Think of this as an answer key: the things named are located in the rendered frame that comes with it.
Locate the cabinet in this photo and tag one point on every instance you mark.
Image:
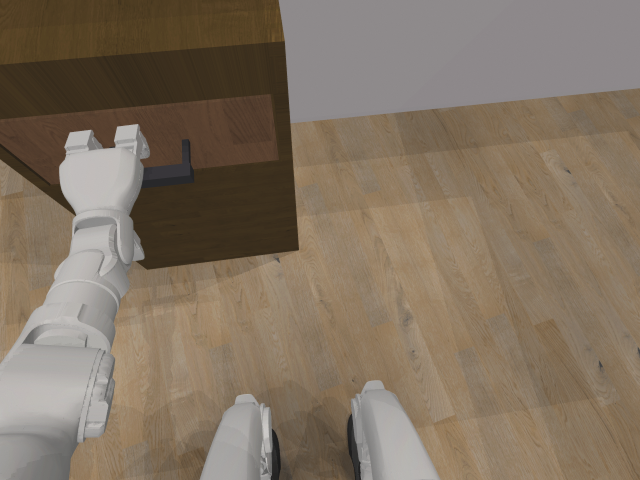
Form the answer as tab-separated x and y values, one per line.
66	56

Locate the left robot upper arm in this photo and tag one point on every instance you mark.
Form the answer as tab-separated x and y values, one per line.
51	398

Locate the robot right shin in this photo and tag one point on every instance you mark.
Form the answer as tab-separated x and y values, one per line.
363	453

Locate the robot right thigh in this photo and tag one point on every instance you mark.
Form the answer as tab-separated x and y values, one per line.
395	448

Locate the handle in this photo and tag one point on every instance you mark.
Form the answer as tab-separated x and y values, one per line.
170	174

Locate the left robot forearm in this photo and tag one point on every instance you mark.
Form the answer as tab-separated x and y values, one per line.
81	305

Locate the left robot hand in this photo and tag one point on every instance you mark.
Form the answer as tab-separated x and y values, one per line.
95	178

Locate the drawer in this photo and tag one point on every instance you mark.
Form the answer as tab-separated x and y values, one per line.
221	132

